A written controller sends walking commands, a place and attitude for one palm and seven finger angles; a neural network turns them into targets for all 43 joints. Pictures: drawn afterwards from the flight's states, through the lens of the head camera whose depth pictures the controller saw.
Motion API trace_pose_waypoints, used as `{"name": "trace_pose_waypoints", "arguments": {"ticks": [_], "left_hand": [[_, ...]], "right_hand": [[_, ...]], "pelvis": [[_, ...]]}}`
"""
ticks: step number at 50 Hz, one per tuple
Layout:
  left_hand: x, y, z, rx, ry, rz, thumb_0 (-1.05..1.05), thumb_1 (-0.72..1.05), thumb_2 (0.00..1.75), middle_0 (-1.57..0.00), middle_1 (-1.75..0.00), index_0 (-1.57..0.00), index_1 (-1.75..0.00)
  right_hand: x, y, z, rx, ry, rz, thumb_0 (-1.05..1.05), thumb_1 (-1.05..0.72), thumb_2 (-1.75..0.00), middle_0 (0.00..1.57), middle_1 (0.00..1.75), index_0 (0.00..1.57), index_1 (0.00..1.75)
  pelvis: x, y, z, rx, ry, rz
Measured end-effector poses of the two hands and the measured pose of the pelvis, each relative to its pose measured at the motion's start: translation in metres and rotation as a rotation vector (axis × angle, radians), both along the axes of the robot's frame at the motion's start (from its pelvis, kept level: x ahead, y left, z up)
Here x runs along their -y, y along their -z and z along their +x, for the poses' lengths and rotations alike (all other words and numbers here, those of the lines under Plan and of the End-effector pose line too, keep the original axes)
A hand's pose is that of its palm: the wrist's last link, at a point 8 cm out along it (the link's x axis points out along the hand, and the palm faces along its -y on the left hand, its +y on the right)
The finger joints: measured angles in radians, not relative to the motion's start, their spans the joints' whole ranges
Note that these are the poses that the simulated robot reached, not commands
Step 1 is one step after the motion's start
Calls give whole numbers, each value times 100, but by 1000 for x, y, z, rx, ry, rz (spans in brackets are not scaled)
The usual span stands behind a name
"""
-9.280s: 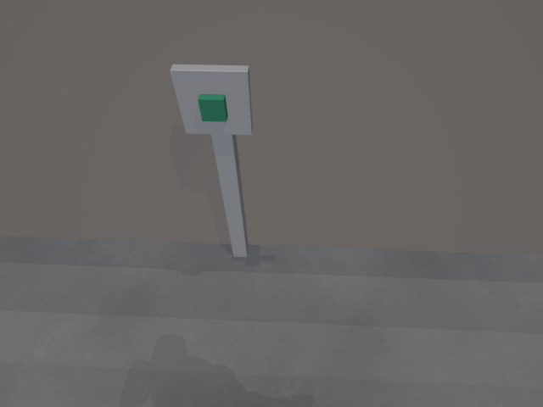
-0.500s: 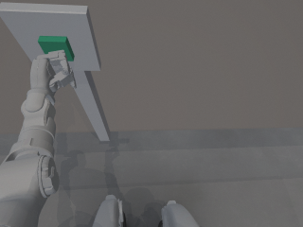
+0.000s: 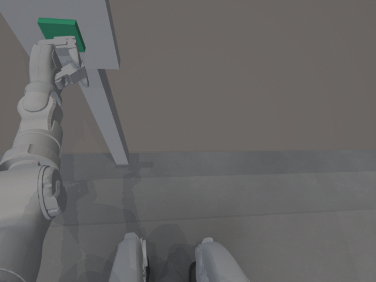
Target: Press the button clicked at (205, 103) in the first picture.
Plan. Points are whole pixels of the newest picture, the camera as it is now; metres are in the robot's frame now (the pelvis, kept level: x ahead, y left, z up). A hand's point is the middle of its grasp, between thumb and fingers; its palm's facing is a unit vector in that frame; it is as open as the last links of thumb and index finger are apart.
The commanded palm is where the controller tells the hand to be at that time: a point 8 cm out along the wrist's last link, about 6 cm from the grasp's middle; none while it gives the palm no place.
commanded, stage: hold the button down briefly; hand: left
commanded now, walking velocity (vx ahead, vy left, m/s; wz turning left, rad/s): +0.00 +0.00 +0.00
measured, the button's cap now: (64, 33) +0.59 +0.21 +0.12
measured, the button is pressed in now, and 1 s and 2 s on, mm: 9 0 0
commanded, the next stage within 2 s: pull the fist back off the button in 0.10 s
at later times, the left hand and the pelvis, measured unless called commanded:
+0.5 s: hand (80, 71) +0.52 +0.18 +0.09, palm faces +0.00 -1.00 -0.02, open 2.9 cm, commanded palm +0.51 +0.21 +0.09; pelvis -0.01 +0.01 +0.00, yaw -1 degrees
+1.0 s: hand (81, 95) +0.46 +0.17 +0.09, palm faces +0.01 -1.00 -0.03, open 3.1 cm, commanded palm +0.43 +0.22 +0.09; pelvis +0.04 +0.00 +0.03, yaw -1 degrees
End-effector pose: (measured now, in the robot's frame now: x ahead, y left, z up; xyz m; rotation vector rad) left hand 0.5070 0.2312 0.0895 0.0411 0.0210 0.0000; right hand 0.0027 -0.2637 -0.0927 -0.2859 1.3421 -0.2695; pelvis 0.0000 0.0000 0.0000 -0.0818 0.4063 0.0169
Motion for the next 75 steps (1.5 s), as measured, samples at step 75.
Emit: {"name": "trace_pose_waypoints", "arguments": {"ticks": [75], "left_hand": [[14,-30,-113,71,31,5,2,90,90,-130,-150,-130,-150]], "right_hand": [[-2,-27,127,328,-51,121,1,-91,-90,20,30,20,30]], "pelvis": [[14,-39,31,157,21,61]]}}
